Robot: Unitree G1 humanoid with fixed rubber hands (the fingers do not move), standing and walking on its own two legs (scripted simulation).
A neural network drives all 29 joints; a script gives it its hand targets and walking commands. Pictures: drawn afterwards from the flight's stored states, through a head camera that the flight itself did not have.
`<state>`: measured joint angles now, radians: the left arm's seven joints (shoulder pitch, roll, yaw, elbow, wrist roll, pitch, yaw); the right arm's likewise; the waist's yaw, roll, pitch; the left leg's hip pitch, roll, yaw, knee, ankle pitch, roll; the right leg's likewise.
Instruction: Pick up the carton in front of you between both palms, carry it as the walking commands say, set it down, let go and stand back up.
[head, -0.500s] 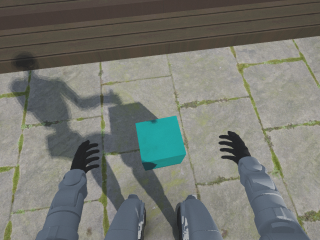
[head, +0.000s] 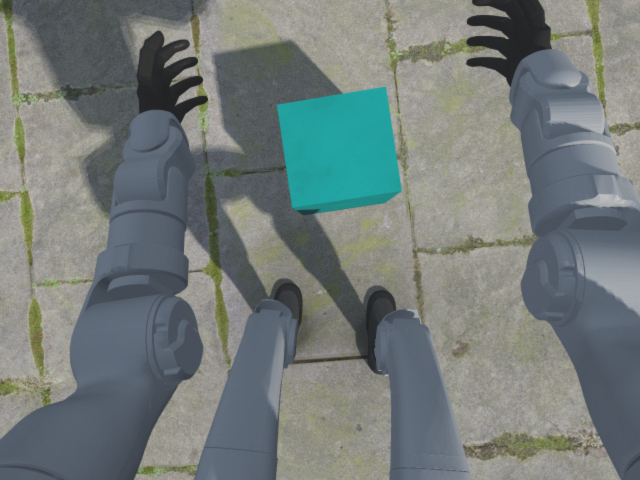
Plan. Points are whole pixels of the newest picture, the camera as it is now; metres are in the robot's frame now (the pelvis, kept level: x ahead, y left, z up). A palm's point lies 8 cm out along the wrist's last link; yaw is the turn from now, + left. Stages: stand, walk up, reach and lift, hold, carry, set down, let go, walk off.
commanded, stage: reach and lift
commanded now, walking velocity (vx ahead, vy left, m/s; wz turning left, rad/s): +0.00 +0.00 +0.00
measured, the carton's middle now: (338, 160) +0.52 +0.02 -0.53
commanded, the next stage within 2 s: none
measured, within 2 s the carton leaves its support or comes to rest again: leaves its support in 1.80 s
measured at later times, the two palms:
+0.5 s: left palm (216, 144) +0.49 +0.21 -0.27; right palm (456, 114) +0.55 -0.16 -0.28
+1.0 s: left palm (247, 166) +0.49 +0.21 -0.45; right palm (425, 143) +0.55 -0.15 -0.46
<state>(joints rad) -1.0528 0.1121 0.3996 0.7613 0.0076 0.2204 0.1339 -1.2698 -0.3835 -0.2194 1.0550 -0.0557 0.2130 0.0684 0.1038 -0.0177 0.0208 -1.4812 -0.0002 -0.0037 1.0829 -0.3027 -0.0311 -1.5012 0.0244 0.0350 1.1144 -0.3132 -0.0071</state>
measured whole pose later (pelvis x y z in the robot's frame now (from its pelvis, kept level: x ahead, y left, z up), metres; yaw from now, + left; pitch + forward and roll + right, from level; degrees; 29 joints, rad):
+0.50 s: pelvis +0.01 +0.00 -0.12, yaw +3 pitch +53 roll +4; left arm -1.11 0.11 0.43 0.83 0.01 0.08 0.11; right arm -1.29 -0.36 -0.21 1.05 -0.05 0.11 0.00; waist 0.08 -0.01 -0.06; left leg -2.01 -0.04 -0.03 1.56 -0.48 -0.05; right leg -2.03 0.05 0.07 1.60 -0.50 0.01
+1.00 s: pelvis -0.03 +0.00 -0.27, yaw +3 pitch +38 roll +4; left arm -1.47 0.24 0.26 1.10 -0.18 0.07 0.16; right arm -1.63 -0.51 0.04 1.26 0.18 0.09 -0.03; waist 0.08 0.03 0.40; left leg -2.24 -0.05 0.00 2.12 -0.54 -0.06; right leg -2.26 0.04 0.05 2.17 -0.57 0.01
